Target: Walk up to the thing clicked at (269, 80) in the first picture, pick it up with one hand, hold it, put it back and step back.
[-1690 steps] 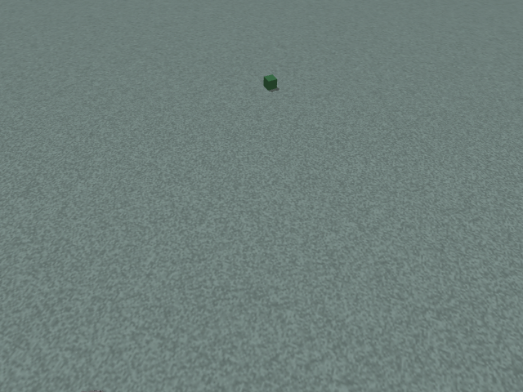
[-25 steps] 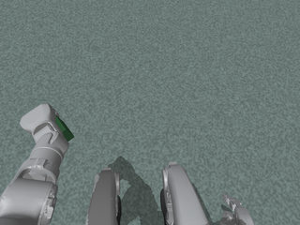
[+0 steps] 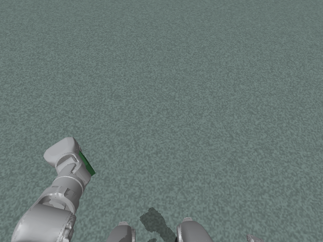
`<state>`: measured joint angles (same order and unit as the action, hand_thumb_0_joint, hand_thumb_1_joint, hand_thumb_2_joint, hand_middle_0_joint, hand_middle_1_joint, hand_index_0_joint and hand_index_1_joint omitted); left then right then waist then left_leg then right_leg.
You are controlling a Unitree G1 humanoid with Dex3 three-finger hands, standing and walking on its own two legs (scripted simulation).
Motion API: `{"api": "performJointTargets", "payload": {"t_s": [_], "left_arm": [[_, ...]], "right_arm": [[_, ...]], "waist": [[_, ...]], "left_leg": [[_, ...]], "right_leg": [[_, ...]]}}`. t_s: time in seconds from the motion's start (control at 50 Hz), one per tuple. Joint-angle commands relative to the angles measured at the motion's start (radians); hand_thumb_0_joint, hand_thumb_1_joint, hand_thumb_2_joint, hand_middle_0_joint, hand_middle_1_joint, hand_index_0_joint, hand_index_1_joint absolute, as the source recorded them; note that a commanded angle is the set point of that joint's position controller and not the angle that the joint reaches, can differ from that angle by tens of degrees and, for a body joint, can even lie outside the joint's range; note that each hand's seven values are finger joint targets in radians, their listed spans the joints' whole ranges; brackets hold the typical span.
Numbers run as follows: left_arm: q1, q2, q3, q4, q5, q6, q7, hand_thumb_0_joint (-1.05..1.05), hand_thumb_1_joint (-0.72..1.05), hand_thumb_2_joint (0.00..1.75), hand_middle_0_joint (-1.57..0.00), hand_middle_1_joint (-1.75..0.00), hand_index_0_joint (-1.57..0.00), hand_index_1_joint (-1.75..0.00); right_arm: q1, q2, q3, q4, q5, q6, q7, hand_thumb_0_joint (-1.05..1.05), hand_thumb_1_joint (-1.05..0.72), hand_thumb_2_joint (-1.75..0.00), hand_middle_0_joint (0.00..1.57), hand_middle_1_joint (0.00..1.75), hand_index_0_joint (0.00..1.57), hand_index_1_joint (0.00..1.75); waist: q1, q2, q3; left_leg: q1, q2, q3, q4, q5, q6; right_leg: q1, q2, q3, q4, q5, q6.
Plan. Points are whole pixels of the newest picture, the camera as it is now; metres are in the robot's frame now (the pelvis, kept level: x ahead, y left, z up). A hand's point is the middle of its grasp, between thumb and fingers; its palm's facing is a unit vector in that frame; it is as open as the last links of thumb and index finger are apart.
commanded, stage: lift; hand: left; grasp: from above
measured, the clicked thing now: (76, 167) +0.35 +0.24 -0.13
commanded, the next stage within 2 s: hold in 0.26 s
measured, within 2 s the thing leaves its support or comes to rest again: neither
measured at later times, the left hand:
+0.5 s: hand (67, 154) +0.35 +0.23 -0.03, palm faces -0.33 -0.31 -0.89, open 9.6 cm
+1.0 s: hand (63, 152) +0.34 +0.23 +0.01, palm faces -0.32 -0.31 -0.90, open 9.7 cm
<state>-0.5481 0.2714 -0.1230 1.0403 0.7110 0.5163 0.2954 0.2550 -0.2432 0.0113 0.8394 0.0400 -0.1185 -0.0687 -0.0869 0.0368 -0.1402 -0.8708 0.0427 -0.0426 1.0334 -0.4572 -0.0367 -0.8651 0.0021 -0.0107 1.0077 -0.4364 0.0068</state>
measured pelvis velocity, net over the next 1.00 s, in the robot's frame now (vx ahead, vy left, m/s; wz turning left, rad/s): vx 0.02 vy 0.00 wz -0.01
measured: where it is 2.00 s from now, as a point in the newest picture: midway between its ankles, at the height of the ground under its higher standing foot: outside the picture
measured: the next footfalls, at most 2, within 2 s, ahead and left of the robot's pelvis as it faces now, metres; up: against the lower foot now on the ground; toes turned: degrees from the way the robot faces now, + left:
none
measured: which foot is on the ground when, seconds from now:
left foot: down 0.00-1.00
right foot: down 0.00-1.00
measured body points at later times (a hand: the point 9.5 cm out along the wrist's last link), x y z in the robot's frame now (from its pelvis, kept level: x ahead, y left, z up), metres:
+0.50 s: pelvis +0.02 +0.00 +0.05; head +0.06 -0.01 +0.49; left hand +0.36 +0.24 +0.02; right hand +0.11 -0.25 -0.09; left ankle +0.02 +0.14 -0.67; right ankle +0.03 -0.13 -0.67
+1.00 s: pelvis +0.02 +0.00 +0.06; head +0.04 -0.02 +0.51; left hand +0.35 +0.24 +0.06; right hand +0.14 -0.25 -0.07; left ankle +0.02 +0.14 -0.67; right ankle +0.03 -0.13 -0.67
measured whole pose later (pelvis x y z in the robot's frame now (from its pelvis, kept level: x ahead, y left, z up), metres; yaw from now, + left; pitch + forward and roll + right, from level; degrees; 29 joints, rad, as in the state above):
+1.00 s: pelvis +0.02 +0.00 +0.06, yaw +0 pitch +5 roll +0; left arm -0.47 0.21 -0.21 0.91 0.70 0.63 0.21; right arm 0.22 -0.26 0.02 0.80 0.05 -0.11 0.03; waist -0.02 0.04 -0.06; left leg -0.37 0.03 0.00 0.59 -0.30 -0.03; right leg -0.39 -0.02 0.02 0.61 -0.30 0.01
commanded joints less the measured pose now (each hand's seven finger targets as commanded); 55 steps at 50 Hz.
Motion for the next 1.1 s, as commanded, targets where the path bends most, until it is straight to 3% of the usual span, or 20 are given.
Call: {"api": "performJointTargets", "payload": {"t_s": [0.0,0.02,0.06,0.1,0.26,0.46,0.52,0.64,0.7,0.74,0.84,0.9,0.94,1.0,1.08], "left_arm": [[-0.332,0.169,-0.002,-0.165,0.040,0.000,0.037,0.00,0.66,0.56,-1.09,-0.48,-1.09,-0.49],[-0.345,0.192,0.009,-0.173,0.043,-0.001,0.040,0.00,0.67,0.58,-1.09,-0.48,-1.09,-0.48],[-0.323,0.168,-0.003,-0.153,0.037,0.000,0.034,0.00,0.67,0.54,-1.11,-0.45,-1.10,-0.45],[-0.302,0.181,0.008,-0.146,0.035,-0.001,0.036,0.00,0.69,0.55,-1.11,-0.46,-1.11,-0.46],[-0.334,0.134,-0.011,-0.138,0.020,0.019,0.043,0.00,0.70,0.53,-1.12,-0.44,-1.11,-0.45],[-0.347,0.122,-0.018,-0.130,0.010,0.075,0.052,0.00,0.61,0.48,-1.05,-0.44,-1.04,-0.45],[-0.356,0.108,-0.028,-0.151,0.005,0.090,0.038,0.00,0.58,0.48,-1.02,-0.45,-1.01,-0.45],[-0.336,0.117,-0.045,-0.204,0.022,0.088,0.004,0.00,0.59,0.48,-1.05,-0.41,-1.03,-0.43],[-0.318,0.129,-0.042,-0.242,0.031,0.093,-0.005,0.00,0.55,0.48,-1.03,-0.40,-1.00,-0.42],[-0.314,0.118,-0.054,-0.254,0.032,0.097,-0.010,0.00,0.56,0.48,-1.04,-0.41,-1.01,-0.43],[-0.316,0.107,-0.062,-0.297,0.031,0.112,-0.023,0.00,0.52,0.49,-1.00,-0.41,-0.98,-0.43],[-0.312,0.131,-0.058,-0.298,0.040,0.115,-0.035,0.00,0.50,0.49,-0.99,-0.42,-0.96,-0.44],[-0.287,0.107,-0.073,-0.286,0.042,0.117,-0.047,0.00,0.50,0.49,-0.98,-0.42,-0.96,-0.44],[-0.281,0.130,-0.063,-0.316,0.043,0.120,-0.057,0.00,0.54,0.49,-1.00,-0.43,-0.98,-0.45],[-0.295,0.119,-0.071,-0.344,0.050,0.131,-0.060,0.00,0.53,0.51,-1.00,-0.45,-0.98,-0.47]], "right_arm": [[0.061,-0.135,-0.045,-0.077,0.008,-0.027,-0.004,0.00,-0.89,-0.90,0.20,0.30,0.20,0.30],[0.058,-0.138,-0.046,-0.081,0.008,-0.027,-0.003,0.00,-0.89,-0.90,0.20,0.30,0.20,0.30],[0.057,-0.135,-0.043,-0.076,0.007,-0.028,0.001,0.00,-0.89,-0.90,0.20,0.30,0.20,0.30],[0.056,-0.139,-0.047,-0.082,0.008,-0.030,0.004,0.00,-0.89,-0.90,0.20,0.30,0.20,0.30],[0.035,-0.140,-0.047,-0.083,0.008,-0.037,0.028,0.00,-0.89,-0.89,0.20,0.30,0.20,0.30],[0.011,-0.147,-0.044,-0.097,0.008,-0.040,0.068,0.00,-0.90,-0.90,0.20,0.30,0.20,0.30],[0.005,-0.150,-0.045,-0.101,0.011,-0.039,0.079,0.00,-0.90,-0.90,0.20,0.30,0.20,0.30],[-0.026,-0.144,-0.042,-0.124,0.011,-0.040,0.091,0.00,-0.90,-0.90,0.20,0.30,0.20,0.30],[-0.040,-0.143,-0.039,-0.137,0.013,-0.038,0.094,0.00,-0.90,-0.90,0.20,0.30,0.20,0.30],[-0.051,-0.140,-0.036,-0.143,0.014,-0.040,0.094,0.00,-0.90,-0.90,0.20,0.30,0.20,0.30],[-0.061,-0.143,-0.035,-0.147,0.015,-0.039,0.098,0.00,-0.90,-0.90,0.20,0.30,0.20,0.30],[-0.067,-0.144,-0.033,-0.149,0.014,-0.042,0.098,0.00,-0.90,-0.90,0.20,0.30,0.20,0.30],[-0.072,-0.141,-0.030,-0.152,0.014,-0.042,0.099,0.00,-0.90,-0.90,0.20,0.30,0.20,0.30],[-0.086,-0.140,-0.029,-0.163,0.016,-0.043,0.100,0.00,-0.90,-0.90,0.20,0.30,0.20,0.30],[-0.100,-0.138,-0.027,-0.165,0.015,-0.045,0.102,0.00,-0.90,-0.90,0.20,0.30,0.20,0.30]], "waist": [[0.001,0.028,-0.342],[0.005,0.035,-0.333],[0.000,0.005,-0.306],[0.014,0.005,-0.305],[0.020,-0.004,-0.267],[0.035,-0.047,-0.243],[0.033,-0.055,-0.273],[0.047,-0.032,-0.216],[0.060,-0.029,-0.231],[0.054,-0.032,-0.196],[0.057,-0.045,-0.219],[0.065,-0.036,-0.193],[0.060,-0.045,-0.180],[0.075,-0.041,-0.180],[0.071,-0.043,-0.186]], "left_leg": [[0.303,-0.051,0.049,-0.193,0.305,0.042],[0.312,-0.053,0.052,-0.209,0.299,0.041],[0.329,-0.052,0.048,-0.240,0.300,0.041],[0.360,-0.054,0.051,-0.269,0.315,0.038],[0.447,-0.052,0.055,-0.355,0.337,0.032],[0.489,-0.062,0.073,-0.401,0.411,0.039],[0.524,-0.063,0.076,-0.407,0.453,0.042],[0.534,-0.064,0.073,-0.453,0.405,0.039],[0.553,-0.067,0.076,-0.464,0.411,0.042],[0.553,-0.063,0.074,-0.480,0.383,0.042],[0.594,-0.062,0.074,-0.490,0.437,0.047],[0.592,-0.062,0.073,-0.505,0.418,0.046],[0.597,-0.061,0.070,-0.513,0.413,0.046],[0.598,-0.066,0.072,-0.521,0.397,0.048],[0.614,-0.065,0.071,-0.525,0.405,0.049]], "right_leg": [[0.289,0.029,-0.013,-0.206,0.307,-0.018],[0.302,0.029,-0.011,-0.222,0.299,-0.018],[0.328,0.027,-0.013,-0.247,0.302,-0.017],[0.360,0.026,-0.013,-0.268,0.309,-0.018],[0.414,0.030,-0.019,-0.332,0.319,-0.020],[0.522,0.024,-0.005,-0.382,0.417,-0.011],[0.551,0.022,0.000,-0.388,0.471,-0.007],[0.562,0.023,-0.002,-0.422,0.404,-0.010],[0.593,0.021,0.004,-0.436,0.411,-0.008],[0.579,0.024,-0.001,-0.446,0.380,-0.009],[0.609,0.022,0.002,-0.456,0.437,-0.005],[0.610,0.022,-0.001,-0.468,0.408,-0.009],[0.610,0.022,-0.002,-0.473,0.400,-0.009],[0.624,0.019,0.000,-0.488,0.387,-0.006],[0.630,0.019,0.005,-0.494,0.399,-0.004]]}}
